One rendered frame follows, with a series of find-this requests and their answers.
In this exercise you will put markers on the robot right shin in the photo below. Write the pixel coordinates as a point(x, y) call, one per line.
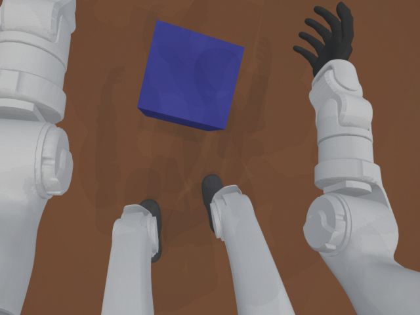
point(231, 189)

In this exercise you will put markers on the robot right thigh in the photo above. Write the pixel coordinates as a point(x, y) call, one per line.
point(259, 290)

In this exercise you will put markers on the robot left upper arm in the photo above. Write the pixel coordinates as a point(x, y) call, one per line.
point(35, 165)

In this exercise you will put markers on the robot left forearm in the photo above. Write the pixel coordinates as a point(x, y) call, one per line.
point(35, 40)

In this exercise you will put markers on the robot right forearm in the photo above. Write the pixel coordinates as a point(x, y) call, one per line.
point(344, 138)

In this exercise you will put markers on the carton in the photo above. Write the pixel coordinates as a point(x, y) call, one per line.
point(190, 78)

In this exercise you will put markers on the robot right upper arm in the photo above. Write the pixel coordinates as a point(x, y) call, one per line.
point(357, 239)

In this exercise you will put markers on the robot right hand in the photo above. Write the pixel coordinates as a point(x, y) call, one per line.
point(337, 42)

